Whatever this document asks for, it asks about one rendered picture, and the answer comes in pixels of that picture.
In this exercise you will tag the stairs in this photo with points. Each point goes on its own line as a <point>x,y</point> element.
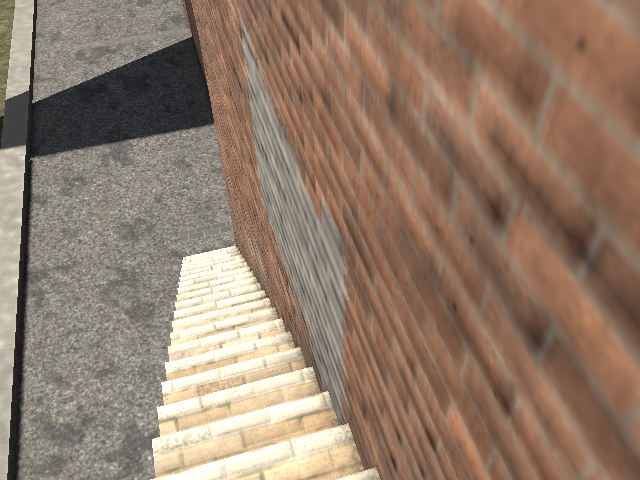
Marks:
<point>239,401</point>

